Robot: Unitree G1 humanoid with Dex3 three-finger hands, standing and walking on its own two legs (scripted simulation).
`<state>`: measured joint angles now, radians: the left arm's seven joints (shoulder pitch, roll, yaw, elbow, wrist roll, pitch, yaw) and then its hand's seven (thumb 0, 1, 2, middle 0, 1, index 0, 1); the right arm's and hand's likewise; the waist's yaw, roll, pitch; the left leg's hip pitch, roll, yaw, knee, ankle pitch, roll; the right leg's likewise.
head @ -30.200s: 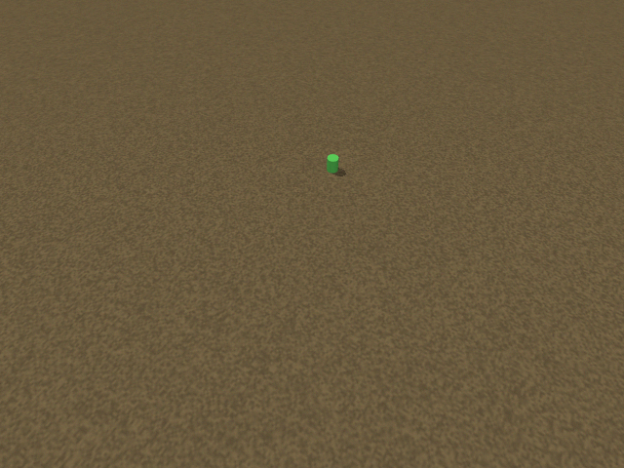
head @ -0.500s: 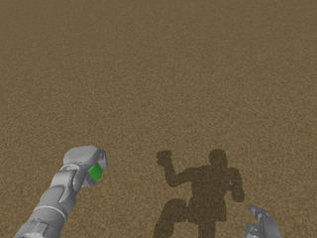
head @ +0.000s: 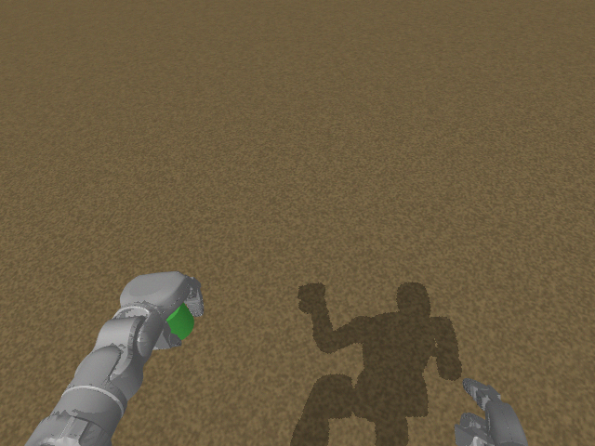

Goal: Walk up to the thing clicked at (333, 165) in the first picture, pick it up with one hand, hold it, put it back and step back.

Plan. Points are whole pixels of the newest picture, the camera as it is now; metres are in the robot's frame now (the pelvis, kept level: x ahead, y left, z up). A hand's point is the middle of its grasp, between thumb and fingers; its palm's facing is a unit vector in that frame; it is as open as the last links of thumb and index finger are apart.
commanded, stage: hold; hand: left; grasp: from above
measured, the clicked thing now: (170, 316) +0.31 +0.23 -0.04
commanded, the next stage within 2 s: crouch in 0.36 s
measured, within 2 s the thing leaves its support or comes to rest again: neither
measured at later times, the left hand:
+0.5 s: hand (170, 319) +0.30 +0.22 -0.03, palm faces -0.44 -0.06 -0.89, open 7.2 cm
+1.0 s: hand (185, 340) +0.32 +0.24 -0.16, palm faces -0.43 +0.02 -0.90, open 7.2 cm
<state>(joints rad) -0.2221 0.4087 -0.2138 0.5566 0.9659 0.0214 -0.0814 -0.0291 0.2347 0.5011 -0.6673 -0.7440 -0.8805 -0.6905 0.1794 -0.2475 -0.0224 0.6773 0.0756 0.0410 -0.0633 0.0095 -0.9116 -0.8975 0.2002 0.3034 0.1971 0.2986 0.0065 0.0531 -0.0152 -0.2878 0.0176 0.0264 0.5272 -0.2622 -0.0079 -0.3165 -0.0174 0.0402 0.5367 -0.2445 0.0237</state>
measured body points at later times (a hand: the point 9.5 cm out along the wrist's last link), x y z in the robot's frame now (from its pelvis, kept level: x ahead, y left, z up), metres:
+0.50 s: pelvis +0.01 +0.00 +0.00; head +0.02 -0.02 +0.45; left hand +0.32 +0.22 +0.02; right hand +0.15 -0.25 -0.11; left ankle +0.01 +0.13 -0.73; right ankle +0.02 -0.13 -0.73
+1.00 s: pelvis -0.02 +0.00 -0.07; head +0.07 +0.01 +0.37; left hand +0.34 +0.23 -0.11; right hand +0.09 -0.28 -0.18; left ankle +0.01 +0.13 -0.73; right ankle +0.02 -0.13 -0.73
